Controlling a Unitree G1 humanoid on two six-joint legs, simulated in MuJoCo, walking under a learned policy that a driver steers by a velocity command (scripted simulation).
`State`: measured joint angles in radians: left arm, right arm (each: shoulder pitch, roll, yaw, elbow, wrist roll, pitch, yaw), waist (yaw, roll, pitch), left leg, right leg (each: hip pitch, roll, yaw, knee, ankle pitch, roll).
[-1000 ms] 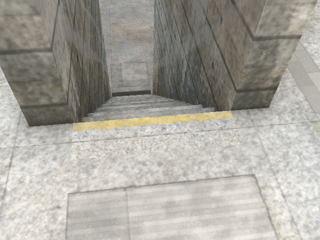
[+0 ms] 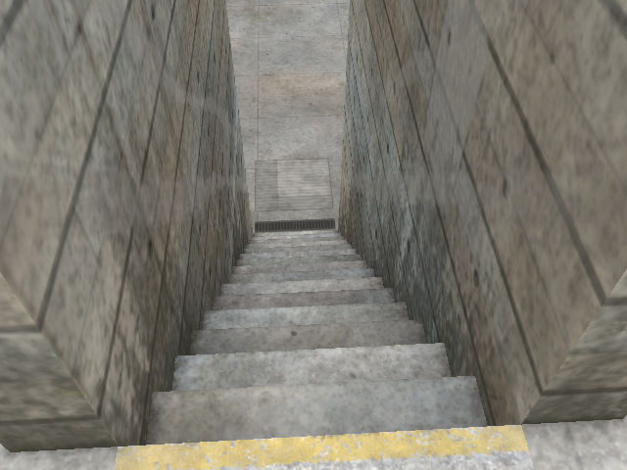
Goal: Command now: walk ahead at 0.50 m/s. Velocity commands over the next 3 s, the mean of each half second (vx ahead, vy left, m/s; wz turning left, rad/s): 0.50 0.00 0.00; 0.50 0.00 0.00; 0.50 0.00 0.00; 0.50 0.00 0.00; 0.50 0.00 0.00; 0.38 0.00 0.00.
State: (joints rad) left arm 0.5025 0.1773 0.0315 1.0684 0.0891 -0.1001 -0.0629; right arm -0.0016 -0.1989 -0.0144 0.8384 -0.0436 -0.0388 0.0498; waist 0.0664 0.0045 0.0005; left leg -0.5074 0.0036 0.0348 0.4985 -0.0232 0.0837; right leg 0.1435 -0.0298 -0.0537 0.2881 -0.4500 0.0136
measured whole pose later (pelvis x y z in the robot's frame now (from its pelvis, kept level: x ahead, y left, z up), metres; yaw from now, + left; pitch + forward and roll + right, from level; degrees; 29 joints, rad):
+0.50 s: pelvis +0.26 +0.00 +0.01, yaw +0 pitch +5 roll +2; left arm 0.11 0.18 0.01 0.88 0.08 -0.06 -0.02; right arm 0.43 -0.15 -0.03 0.99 -0.06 -0.09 0.06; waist -0.09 -0.04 -0.06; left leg -0.05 -0.05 0.04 0.33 -0.36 0.04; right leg -0.60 -0.07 -0.05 0.61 -0.11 -0.03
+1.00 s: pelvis +0.47 +0.01 -0.02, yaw +0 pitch +5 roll -1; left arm 0.55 0.15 0.00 1.03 0.13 -0.11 -0.04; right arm 0.25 -0.22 0.00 0.91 -0.09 -0.10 0.03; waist 0.08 0.01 -0.13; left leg -0.72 0.07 0.03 1.26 -0.25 -0.02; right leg -0.34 -0.03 -0.08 0.80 -0.55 -0.04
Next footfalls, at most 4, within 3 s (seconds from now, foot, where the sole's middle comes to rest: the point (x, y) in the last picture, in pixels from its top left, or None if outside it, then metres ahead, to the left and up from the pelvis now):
0.54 right None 0.43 -0.11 -0.76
1.06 left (284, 463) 0.49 0.12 -0.76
1.36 right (352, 418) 0.69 -0.02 -0.98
1.74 left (279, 382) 0.88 0.19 -1.20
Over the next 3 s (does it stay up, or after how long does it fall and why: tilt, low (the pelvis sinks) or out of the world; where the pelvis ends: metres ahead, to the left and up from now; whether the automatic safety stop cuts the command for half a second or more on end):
stays up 1.36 0.25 -0.97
